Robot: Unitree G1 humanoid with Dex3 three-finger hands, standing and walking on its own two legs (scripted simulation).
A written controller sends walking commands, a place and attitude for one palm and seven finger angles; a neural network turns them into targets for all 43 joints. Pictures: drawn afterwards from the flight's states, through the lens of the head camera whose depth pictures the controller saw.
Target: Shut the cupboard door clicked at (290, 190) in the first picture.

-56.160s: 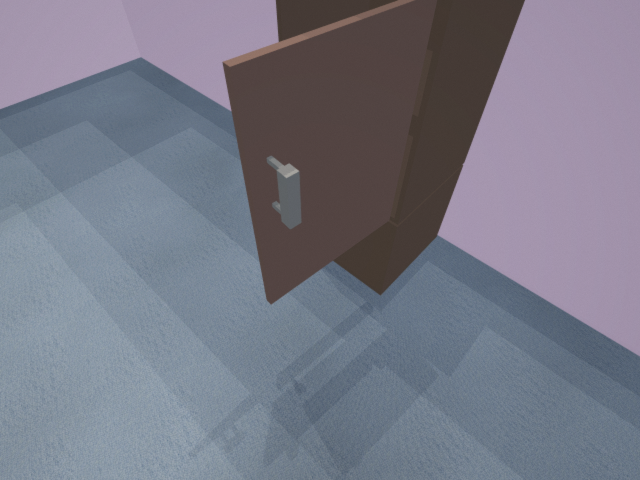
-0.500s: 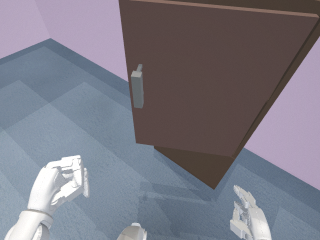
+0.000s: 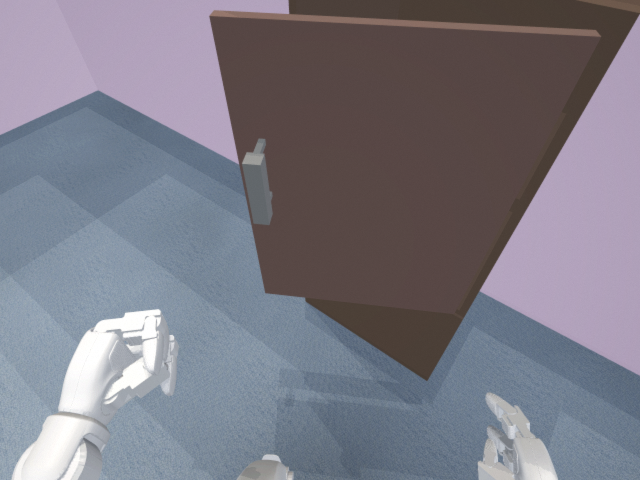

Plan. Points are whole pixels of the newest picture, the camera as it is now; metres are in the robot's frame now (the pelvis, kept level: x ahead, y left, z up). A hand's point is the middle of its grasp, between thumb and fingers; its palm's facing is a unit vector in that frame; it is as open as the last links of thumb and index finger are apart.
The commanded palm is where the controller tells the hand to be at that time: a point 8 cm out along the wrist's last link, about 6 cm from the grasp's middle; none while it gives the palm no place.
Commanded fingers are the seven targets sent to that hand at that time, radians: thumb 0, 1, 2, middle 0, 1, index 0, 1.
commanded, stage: raise the hand and make a fist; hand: left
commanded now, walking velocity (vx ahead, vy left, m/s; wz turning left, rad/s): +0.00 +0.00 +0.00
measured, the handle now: (261, 181) +0.52 +0.13 +0.08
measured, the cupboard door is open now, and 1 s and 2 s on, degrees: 29 29 29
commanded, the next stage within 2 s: bring the fist close to the handle in 0.10 s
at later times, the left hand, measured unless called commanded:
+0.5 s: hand (206, 322) +0.27 +0.15 +0.08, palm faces -0.12 -0.99 -0.02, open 3.1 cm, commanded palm +0.27 +0.21 +0.08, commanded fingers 0.00 0.90 0.90 -1.30 -1.50 -1.30 -1.50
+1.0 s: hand (255, 256) +0.37 +0.11 +0.08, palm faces -0.10 -1.00 -0.02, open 3.1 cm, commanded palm +0.36 +0.16 +0.08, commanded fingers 0.00 0.90 0.90 -1.30 -1.50 -1.30 -1.50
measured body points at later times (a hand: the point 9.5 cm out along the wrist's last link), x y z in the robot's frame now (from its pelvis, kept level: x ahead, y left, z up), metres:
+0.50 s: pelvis +0.00 +0.00 +0.00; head +0.03 -0.01 +0.45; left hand +0.28 +0.21 +0.08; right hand +0.17 -0.24 -0.08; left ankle +0.06 +0.12 -0.68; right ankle -0.02 -0.12 -0.68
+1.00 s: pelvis +0.00 -0.01 +0.00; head +0.05 -0.02 +0.45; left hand +0.37 +0.17 +0.09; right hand +0.14 -0.25 -0.10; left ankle +0.06 +0.12 -0.68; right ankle -0.02 -0.12 -0.68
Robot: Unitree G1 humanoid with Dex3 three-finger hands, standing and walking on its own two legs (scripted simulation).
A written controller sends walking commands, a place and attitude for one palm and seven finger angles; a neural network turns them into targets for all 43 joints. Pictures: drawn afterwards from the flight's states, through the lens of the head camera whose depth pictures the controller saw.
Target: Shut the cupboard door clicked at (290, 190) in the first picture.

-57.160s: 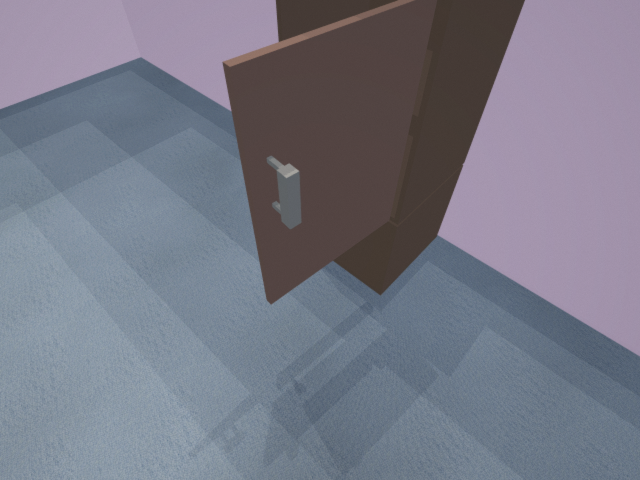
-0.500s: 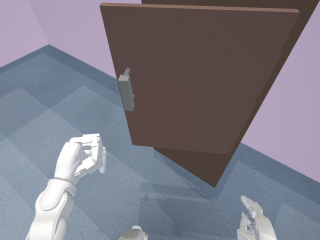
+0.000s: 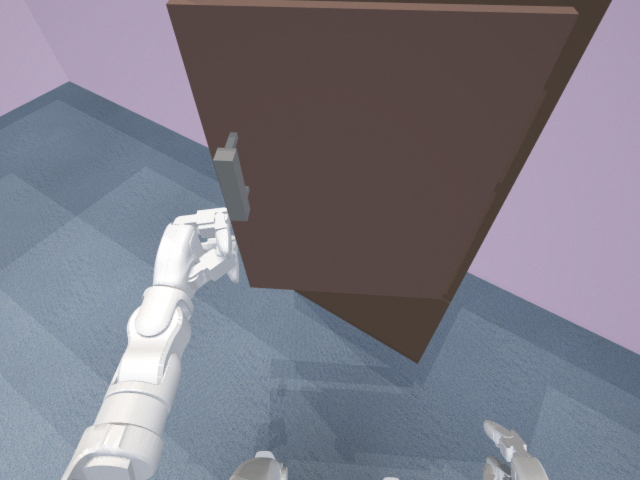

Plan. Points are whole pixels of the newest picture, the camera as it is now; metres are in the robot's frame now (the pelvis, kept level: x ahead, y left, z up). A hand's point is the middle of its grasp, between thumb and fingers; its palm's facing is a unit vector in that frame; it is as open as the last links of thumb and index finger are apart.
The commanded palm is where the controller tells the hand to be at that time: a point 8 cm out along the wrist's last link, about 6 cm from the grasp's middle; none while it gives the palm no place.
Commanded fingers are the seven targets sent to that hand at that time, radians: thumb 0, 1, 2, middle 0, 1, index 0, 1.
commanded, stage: bring the fist close to the handle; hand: left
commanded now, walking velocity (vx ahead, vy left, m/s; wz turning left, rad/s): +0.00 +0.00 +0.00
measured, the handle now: (236, 176) +0.51 +0.14 +0.08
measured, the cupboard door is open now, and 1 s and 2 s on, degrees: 29 29 16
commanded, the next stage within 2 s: push the door shut along its arc in 0.60 s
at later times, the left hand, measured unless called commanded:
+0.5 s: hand (248, 229) +0.41 +0.11 +0.08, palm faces -0.04 -1.00 -0.02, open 3.1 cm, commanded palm +0.39 +0.16 +0.08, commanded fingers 0.00 0.90 0.90 -1.30 -1.50 -1.30 -1.50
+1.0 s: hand (258, 209) +0.44 +0.10 +0.09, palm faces -0.12 -0.99 -0.03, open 3.1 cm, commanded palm +0.43 +0.15 +0.08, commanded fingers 0.00 0.90 0.90 -1.30 -1.50 -1.30 -1.50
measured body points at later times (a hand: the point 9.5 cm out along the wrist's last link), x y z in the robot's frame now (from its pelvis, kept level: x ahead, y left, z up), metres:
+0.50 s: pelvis +0.00 -0.01 +0.00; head +0.05 -0.02 +0.45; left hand +0.41 +0.16 +0.08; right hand +0.06 -0.26 -0.12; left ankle +0.06 +0.13 -0.68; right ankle -0.02 -0.12 -0.68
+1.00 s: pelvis -0.01 +0.00 -0.01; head +0.05 -0.01 +0.44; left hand +0.44 +0.15 +0.09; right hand +0.07 -0.26 -0.13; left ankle +0.06 +0.13 -0.68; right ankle -0.02 -0.12 -0.68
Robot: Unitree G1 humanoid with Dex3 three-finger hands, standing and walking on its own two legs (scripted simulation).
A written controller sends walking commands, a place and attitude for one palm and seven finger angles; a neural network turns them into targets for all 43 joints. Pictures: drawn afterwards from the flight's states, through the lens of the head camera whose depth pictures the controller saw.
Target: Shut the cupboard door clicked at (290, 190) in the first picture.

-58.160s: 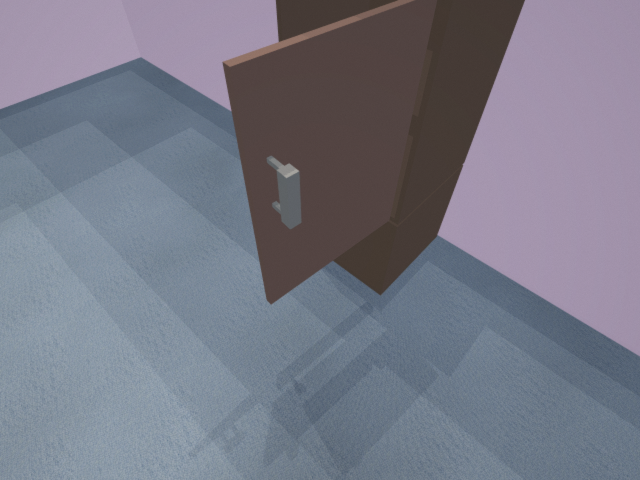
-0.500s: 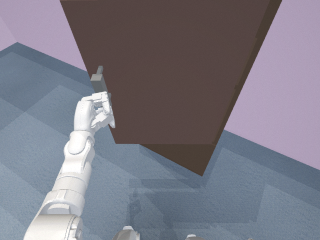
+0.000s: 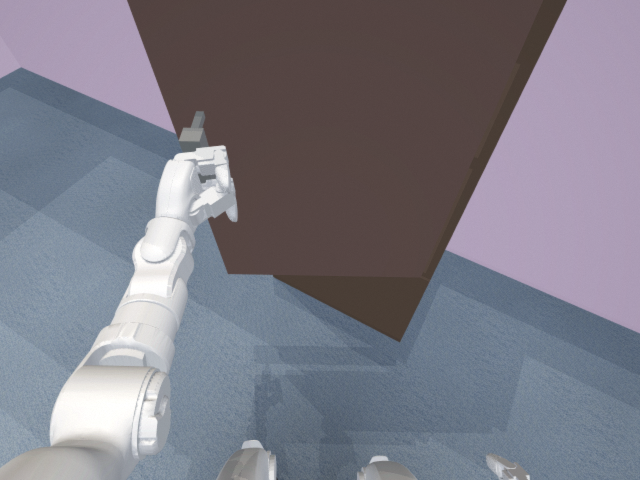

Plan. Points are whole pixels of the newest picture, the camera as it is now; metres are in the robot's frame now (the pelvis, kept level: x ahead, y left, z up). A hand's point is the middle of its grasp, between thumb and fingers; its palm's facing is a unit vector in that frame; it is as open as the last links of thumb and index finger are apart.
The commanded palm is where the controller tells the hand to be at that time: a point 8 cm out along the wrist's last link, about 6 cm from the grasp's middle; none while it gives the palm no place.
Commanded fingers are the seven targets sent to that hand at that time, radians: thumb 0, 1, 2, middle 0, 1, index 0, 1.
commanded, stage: push the door shut along its arc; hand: left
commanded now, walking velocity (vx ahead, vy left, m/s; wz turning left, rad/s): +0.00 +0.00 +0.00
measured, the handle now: (205, 158) +0.53 +0.15 +0.09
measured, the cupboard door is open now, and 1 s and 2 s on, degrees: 29 16 8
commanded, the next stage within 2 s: pull the fist back off the door in 1.40 s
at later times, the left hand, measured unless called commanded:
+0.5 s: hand (236, 167) +0.50 +0.11 +0.10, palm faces -0.22 -0.98 -0.03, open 3.1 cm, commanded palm +0.50 +0.14 +0.09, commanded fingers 0.00 0.90 0.90 -1.30 -1.50 -1.30 -1.50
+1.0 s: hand (274, 134) +0.56 +0.06 +0.10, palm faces -0.34 -0.94 -0.02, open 3.1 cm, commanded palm +0.57 +0.10 +0.09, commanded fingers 0.00 0.90 0.90 -1.30 -1.50 -1.30 -1.50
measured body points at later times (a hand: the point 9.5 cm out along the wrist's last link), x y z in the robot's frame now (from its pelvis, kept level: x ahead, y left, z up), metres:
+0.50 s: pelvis -0.01 +0.01 -0.02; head +0.09 +0.01 +0.42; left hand +0.50 +0.16 +0.10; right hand +0.00 -0.27 -0.13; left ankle +0.07 +0.13 -0.67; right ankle +0.00 -0.12 -0.67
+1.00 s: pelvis -0.01 +0.01 -0.04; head +0.14 +0.02 +0.38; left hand +0.57 +0.11 +0.11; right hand -0.04 -0.25 -0.15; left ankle +0.07 +0.13 -0.67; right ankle +0.00 -0.12 -0.67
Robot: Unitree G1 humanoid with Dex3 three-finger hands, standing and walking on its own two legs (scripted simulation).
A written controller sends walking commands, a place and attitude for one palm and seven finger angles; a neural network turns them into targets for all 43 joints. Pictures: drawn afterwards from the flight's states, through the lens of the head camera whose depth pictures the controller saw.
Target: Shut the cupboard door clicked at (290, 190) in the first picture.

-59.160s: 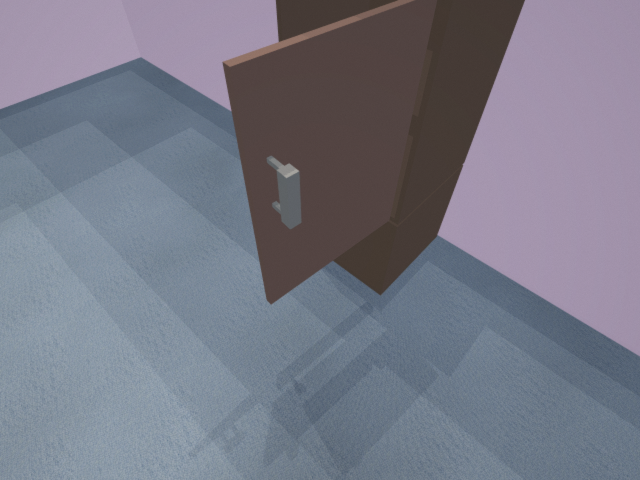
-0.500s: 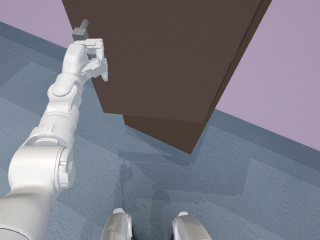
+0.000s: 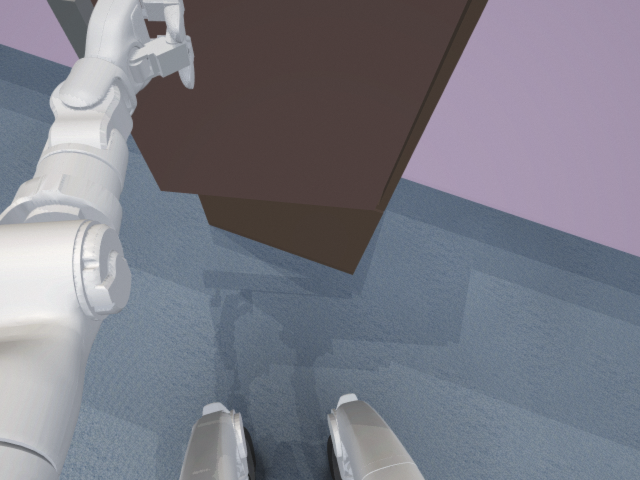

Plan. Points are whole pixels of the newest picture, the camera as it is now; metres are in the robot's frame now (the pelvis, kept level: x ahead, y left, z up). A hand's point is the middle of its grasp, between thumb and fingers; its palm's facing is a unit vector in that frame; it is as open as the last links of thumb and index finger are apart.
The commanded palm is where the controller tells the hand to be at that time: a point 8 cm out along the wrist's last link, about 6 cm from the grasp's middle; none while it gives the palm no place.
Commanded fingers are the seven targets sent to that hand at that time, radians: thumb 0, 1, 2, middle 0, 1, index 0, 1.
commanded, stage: push the door shut along its arc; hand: left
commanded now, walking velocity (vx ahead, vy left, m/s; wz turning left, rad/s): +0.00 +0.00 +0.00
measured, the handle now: (99, 34) +0.62 +0.16 +0.13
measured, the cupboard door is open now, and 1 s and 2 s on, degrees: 16 8 8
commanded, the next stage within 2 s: pull the fist back off the door in 0.40 s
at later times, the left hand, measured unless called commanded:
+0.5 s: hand (192, 28) +0.60 +0.06 +0.14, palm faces -0.38 -0.93 -0.02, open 3.0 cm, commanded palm +0.63 +0.06 +0.13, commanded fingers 0.00 0.90 0.90 -1.30 -1.50 -1.30 -1.50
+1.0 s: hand (212, 36) +0.59 +0.04 +0.14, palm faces +0.03 -1.00 -0.03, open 3.1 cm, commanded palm +0.55 +0.07 +0.13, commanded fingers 0.00 0.90 0.90 -1.30 -1.50 -1.30 -1.50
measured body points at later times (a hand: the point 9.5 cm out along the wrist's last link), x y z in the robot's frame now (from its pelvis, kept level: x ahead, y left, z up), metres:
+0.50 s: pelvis +0.00 +0.00 -0.02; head +0.18 +0.02 +0.40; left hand +0.62 +0.11 +0.15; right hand -0.05 -0.26 -0.11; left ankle +0.07 +0.12 -0.63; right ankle +0.01 -0.13 -0.63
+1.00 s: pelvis +0.03 -0.01 +0.02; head +0.17 -0.01 +0.45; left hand +0.59 +0.09 +0.14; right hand -0.04 -0.24 -0.09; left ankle +0.07 +0.12 -0.63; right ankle +0.01 -0.13 -0.63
